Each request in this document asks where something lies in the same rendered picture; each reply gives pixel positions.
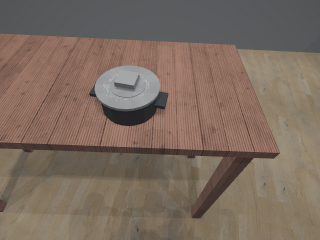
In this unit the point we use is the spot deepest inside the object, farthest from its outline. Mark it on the table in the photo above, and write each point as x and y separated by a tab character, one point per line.
211	110

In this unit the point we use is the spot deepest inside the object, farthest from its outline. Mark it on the knob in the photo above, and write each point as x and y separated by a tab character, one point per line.
127	79

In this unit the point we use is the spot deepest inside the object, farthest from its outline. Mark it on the lid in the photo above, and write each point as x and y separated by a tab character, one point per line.
146	90

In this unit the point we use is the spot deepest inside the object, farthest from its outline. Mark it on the pot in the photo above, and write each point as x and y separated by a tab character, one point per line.
136	117

